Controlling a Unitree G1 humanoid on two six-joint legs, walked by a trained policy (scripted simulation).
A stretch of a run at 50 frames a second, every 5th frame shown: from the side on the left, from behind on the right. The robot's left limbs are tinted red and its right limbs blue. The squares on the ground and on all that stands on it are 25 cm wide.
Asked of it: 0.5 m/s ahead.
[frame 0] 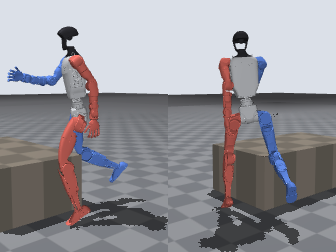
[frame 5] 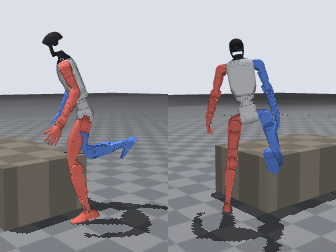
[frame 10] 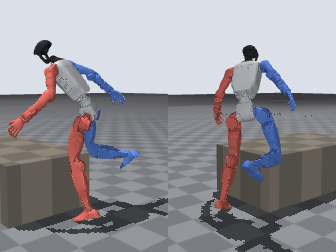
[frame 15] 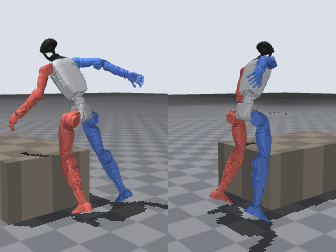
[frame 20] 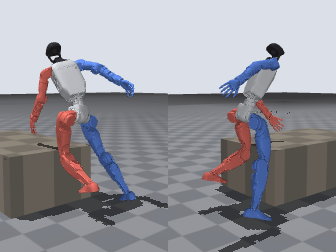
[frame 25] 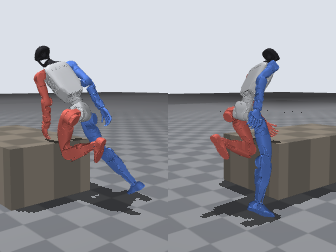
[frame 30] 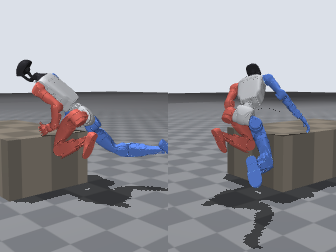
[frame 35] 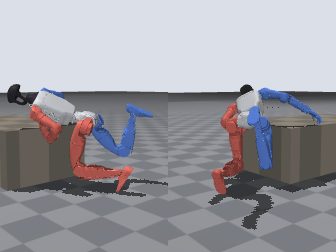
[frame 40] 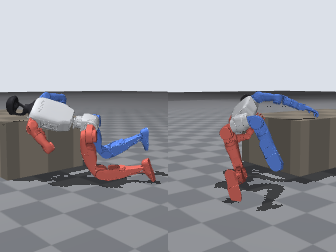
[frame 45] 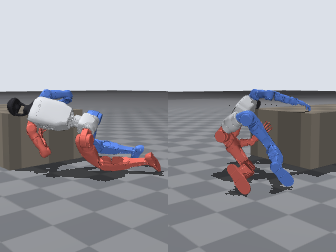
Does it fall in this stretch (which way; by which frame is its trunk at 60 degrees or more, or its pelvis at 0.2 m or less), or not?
yes: goes over forward; its trunk at 60 degrees or more by frame 35
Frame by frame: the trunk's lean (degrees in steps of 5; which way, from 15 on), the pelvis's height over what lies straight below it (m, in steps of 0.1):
0: 10, 0.8
5: 25 forward, 0.8
10: 40 forward, 0.8
15: 35 forward and to its right, 0.8
20: 35 forward and to its right, 0.8
25: 45 forward and to its right, 0.7
30: 55 forward, 0.6
35: 70 forward, 0.5
40: 75 forward, 0.4
45: 80 forward, 0.4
